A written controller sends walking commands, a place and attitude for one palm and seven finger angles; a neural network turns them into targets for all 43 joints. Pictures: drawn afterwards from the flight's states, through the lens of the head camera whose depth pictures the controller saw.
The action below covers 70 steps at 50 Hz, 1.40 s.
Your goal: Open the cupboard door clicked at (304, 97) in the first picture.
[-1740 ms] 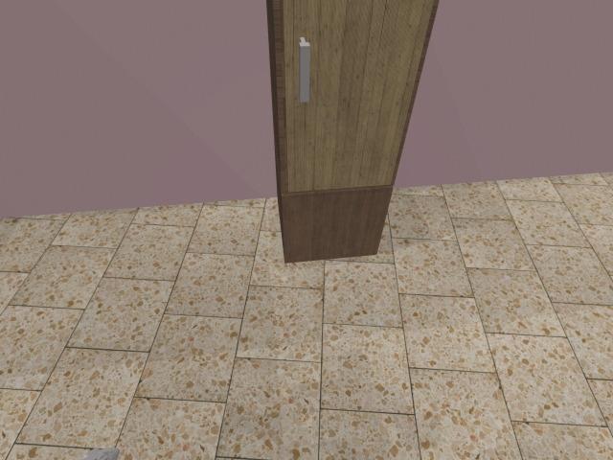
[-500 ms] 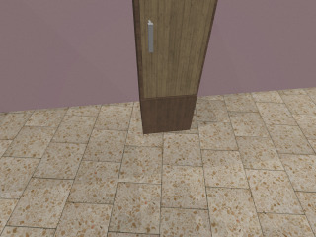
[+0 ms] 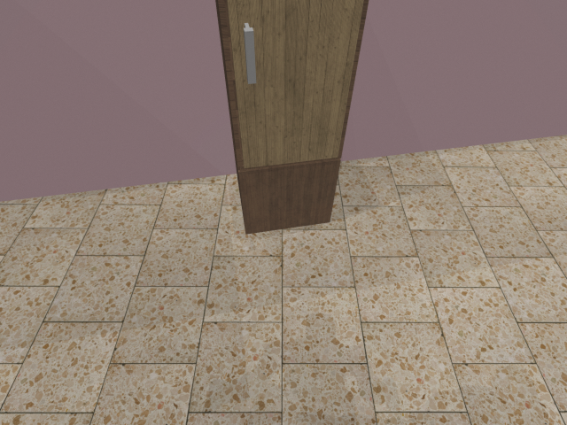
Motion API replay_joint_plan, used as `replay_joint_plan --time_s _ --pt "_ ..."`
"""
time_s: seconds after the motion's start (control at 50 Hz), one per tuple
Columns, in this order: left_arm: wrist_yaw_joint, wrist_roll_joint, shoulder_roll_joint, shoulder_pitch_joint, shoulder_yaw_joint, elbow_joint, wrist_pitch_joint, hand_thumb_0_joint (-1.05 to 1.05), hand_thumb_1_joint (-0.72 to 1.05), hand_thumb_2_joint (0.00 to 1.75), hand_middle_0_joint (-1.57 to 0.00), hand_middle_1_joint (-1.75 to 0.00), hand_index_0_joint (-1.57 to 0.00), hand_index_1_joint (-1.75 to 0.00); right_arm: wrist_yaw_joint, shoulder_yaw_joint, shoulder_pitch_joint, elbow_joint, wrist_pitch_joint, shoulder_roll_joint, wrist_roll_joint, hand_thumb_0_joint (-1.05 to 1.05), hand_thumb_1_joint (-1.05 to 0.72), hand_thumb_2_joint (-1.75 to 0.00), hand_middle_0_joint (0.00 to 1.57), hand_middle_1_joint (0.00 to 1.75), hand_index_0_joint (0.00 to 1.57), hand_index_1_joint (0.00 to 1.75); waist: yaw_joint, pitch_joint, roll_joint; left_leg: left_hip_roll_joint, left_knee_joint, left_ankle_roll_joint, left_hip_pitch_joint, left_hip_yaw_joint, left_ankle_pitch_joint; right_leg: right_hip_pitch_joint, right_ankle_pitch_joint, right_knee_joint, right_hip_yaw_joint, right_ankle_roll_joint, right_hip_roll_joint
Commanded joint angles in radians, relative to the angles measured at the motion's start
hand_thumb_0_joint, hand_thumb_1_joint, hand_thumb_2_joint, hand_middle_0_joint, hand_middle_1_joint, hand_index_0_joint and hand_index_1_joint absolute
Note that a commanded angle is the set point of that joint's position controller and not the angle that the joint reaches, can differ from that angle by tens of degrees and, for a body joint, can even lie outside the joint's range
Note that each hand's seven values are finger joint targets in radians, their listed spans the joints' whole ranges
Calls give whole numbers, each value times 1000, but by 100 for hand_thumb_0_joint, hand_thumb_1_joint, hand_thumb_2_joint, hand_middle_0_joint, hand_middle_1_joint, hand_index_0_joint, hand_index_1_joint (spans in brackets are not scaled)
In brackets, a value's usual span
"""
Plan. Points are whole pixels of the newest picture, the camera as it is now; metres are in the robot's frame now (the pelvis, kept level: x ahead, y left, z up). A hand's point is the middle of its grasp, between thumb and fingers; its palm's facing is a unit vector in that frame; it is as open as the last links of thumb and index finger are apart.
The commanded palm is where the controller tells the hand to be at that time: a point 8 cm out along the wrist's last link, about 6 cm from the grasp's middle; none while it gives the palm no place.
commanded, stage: walk to a spot facing it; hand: left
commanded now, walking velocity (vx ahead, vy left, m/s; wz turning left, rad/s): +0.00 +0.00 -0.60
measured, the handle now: (249, 53) +0.97 +0.17 +0.07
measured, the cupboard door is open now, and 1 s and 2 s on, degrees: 0 0 0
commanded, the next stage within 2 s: turn to face it in 1.60 s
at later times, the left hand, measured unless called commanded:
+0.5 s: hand out of the picture +0.05 +0.20 -0.17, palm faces -0.17 -0.96 -0.23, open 7.4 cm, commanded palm none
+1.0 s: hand (248, 383) +0.22 +0.08 -0.16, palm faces -0.62 -0.77 -0.17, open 7.4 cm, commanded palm none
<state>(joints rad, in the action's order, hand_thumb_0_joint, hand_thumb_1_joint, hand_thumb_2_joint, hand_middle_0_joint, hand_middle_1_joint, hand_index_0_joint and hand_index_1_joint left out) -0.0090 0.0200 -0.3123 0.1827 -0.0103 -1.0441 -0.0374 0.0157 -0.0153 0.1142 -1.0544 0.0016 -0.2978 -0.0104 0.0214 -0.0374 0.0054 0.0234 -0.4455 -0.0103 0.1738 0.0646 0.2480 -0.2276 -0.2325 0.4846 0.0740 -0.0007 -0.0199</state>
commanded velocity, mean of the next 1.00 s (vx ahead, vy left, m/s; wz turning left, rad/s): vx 0.14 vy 0.00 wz -0.60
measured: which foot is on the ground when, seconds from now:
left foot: down 0.00-0.16, up 0.18-0.54, down 0.56-1.00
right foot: down 0.00-0.56, up 0.58-1.00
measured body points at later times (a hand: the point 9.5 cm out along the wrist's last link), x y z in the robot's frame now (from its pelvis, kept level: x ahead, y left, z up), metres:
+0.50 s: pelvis -0.03 +0.01 +0.00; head +0.01 +0.01 +0.44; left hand +0.06 +0.25 -0.15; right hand +0.03 -0.27 -0.14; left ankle -0.03 +0.14 -0.72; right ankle +0.02 -0.11 -0.74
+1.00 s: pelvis +0.01 +0.00 +0.00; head +0.04 +0.00 +0.45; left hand +0.25 +0.12 -0.15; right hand -0.20 -0.16 -0.14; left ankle -0.02 +0.14 -0.74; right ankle -0.01 -0.17 -0.70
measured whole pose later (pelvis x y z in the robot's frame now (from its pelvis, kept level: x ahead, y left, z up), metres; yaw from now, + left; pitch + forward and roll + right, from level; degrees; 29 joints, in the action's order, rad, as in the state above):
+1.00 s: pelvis +0.01 +0.00 +0.00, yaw -36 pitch -1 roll -1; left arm 0.06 0.04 -0.24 0.11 -0.07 -0.93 -0.07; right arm 0.02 -0.04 0.46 -1.04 -0.05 -0.19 -0.03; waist -0.05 -0.06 0.02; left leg 0.11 -0.38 -0.03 -0.02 0.29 0.38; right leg -0.51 -0.28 0.81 -0.09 -0.04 0.09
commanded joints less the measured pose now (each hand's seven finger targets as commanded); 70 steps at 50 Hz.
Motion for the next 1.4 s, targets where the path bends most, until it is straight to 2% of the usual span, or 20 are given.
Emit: replay_joint_plan --time_s 0.0,0.08,0.12,0.14,0.16,0.18,0.26,0.4,0.48,0.5,0.54,0.56,0.62,0.94,1.0,1.04,1.08,1.14,1.2,1.38 --pt "7 0 -106 24 -42 113 1 0 90 90 -20 -30 -20 -30 18 -50 39 98 4 -158 -4 0 -90 -90 20 30 20 30 -20 49 -75 194 34 58 -32 -93 -134 -117 214 112 47 14 50" --pt "18 2 -62 84 -57 146 -8 0 90 90 -20 -30 -20 -30 14 -71 -7 151 2 -158 -6 0 -90 -90 20 30 20 30 14 49 -170 300 19 125 56 -105 -193 -104 -103 287 -46 -2 20" --pt "21 7 -76 160 -73 140 1 0 90 90 -20 -30 -20 -30 12 -73 -41 177 9 -139 -7 0 -90 -90 20 30 20 30 58 27 -58 234 -180 69 195 -19 -114 24 62 130 13 17 62" --pt "10 21 -157 185 -91 150 13 0 90 90 -20 -30 -20 -30 9 -67 -32 201 18 -72 -2 0 -90 -90 20 30 20 30 63 54 286 59 -459 -22 318 89 151 49 184 -61 345 85 228" --pt "-1 6 -183 203 -93 160 17 0 90 90 -20 -30 -20 -30 10 -63 -54 222 27 -60 -1 0 -90 -90 20 30 20 30 78 22 347 -21 -639 -35 367 -28 352 -39 192 -227 573 155 327" --pt "-8 3 -172 155 -95 177 11 0 90 90 -20 -30 -20 -30 9 -68 -54 216 32 -63 0 0 -90 -90 20 30 20 30 50 -6 238 6 -718 -25 382 -119 295 -81 16 -265 582 190 318" --pt "-10 5 -102 49 -90 217 20 0 90 90 -20 -30 -20 -30 3 -69 26 183 21 -39 -5 0 -90 -90 20 30 20 30 -10 80 110 21 -628 -39 292 -92 143 -49 67 -180 380 169 198" --pt "-5 7 -109 122 -109 195 10 0 90 90 -20 -30 -20 -30 17 -63 -2 210 11 -13 9 0 -90 -90 20 30 20 30 28 124 145 -24 -342 -32 237 -83 192 67 218 -155 436 173 164" --pt "-4 8 -118 55 -111 216 -3 0 90 90 -20 -30 -20 -30 26 -64 115 194 -2 -18 16 0 -90 -90 20 30 20 30 -25 146 160 -53 -58 -4 30 -77 111 -41 169 -137 452 114 123" --pt "-2 4 -102 32 -108 224 -6 0 90 90 -20 -30 -20 -30 32 -67 163 181 -8 -33 16 0 -90 -90 20 30 20 30 -50 144 134 -29 51 12 -108 -88 57 -152 81 -105 410 69 73" --pt "20 -7 -11 36 -97 260 -6 0 90 90 -20 -30 -20 -30 33 -91 142 217 -13 -175 -2 0 -90 -90 20 30 20 30 -47 100 -298 372 278 122 -204 -475 196 -464 -260 326 101 -26 -118" --pt "22 8 -60 5 -113 258 -9 0 90 90 -20 -30 -20 -30 34 -87 81 230 -12 -173 -5 0 -90 -90 20 30 20 30 -48 41 -265 454 283 173 -54 -505 174 -464 -260 515 52 -59 -26" --pt "57 20 -38 49 -114 208 -14 0 90 90 -20 -30 -20 -30 27 -59 16 237 -29 -87 -14 0 -90 -90 20 30 20 30 15 -21 -124 267 256 132 23 -224 203 -430 -100 712 -24 -64 11" --pt "83 11 59 -258 -57 253 17 0 90 90 -20 -30 -20 -30 15 -55 390 57 -70 -63 -26 0 -90 -90 20 30 20 30 -101 -100 -165 337 193 122 -192 66 -261 -395 -56 280 -190 -19 96" --pt "77 10 51 -190 -63 235 31 0 90 90 -20 -30 -20 -30 11 -58 371 51 -70 -84 -25 0 -90 -90 20 30 20 30 -54 -52 -170 341 63 99 -189 143 -518 -226 -105 179 -231 29 42" --pt "63 14 -27 65 -85 153 56 0 90 90 -20 -30 -20 -30 2 -53 353 61 -68 -84 -11 0 -90 -90 20 30 20 30 74 105 -69 291 -317 30 -6 223 -629 229 -5 34 -239 79 3" --pt "33 -14 -228 297 -130 91 63 0 90 90 -20 -30 -20 -30 -4 -34 272 150 -66 7 6 0 -90 -90 20 30 20 30 143 277 217 96 -888 -47 528 122 369 574 30 -150 495 257 480" --pt "18 -14 -115 61 -98 148 58 0 90 90 -20 -30 -20 -30 -7 -57 205 126 -47 -14 -12 0 -90 -90 20 30 20 30 38 47 71 179 -891 -25 485 -30 132 112 -316 -287 325 211 377" --pt "11 -1 -38 -14 -73 147 77 0 90 90 -20 -30 -20 -30 -13 -53 324 64 -13 34 -26 0 -90 -90 20 30 20 30 -63 -19 93 173 -755 -47 366 -5 9 -104 -150 -318 90 145 250" --pt "6 3 -21 129 -70 69 106 0 90 90 -20 -30 -20 -30 -40 -54 126 133 -36 66 -21 0 -90 -90 20 30 20 30 -9 -49 94 133 -357 -44 378 14 -46 10 -101 -320 104 183 241"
